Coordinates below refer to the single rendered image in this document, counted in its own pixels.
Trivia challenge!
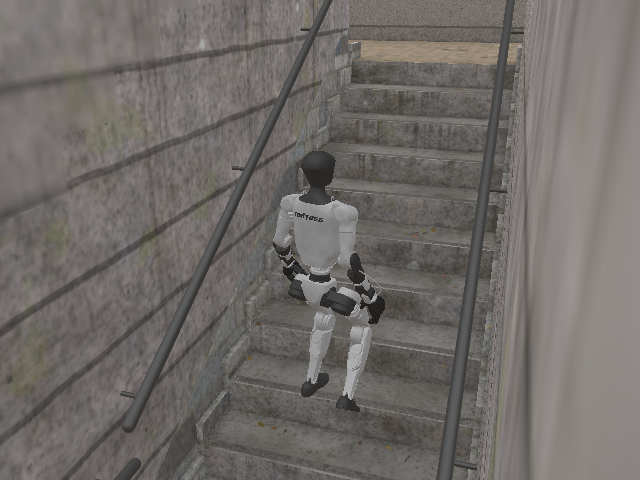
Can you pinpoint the robot left foot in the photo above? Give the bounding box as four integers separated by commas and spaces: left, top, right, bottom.
301, 373, 329, 397

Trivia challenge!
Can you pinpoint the robot left upper arm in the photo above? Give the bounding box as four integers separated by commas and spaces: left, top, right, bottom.
273, 194, 303, 248

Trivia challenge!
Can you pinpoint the robot right forearm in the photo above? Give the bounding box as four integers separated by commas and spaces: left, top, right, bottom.
347, 253, 377, 304

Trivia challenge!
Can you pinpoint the robot right upper arm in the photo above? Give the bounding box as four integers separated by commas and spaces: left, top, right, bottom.
334, 202, 358, 269

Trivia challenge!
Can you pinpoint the robot left hand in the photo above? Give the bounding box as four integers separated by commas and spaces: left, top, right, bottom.
283, 259, 308, 282

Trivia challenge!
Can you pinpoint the robot left forearm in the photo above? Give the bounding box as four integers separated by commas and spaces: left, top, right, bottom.
273, 235, 295, 268

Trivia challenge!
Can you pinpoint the right robot shin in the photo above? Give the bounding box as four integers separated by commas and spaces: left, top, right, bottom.
343, 327, 372, 400

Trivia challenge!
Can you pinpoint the robot right hand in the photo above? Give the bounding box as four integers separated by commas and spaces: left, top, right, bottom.
360, 296, 385, 324

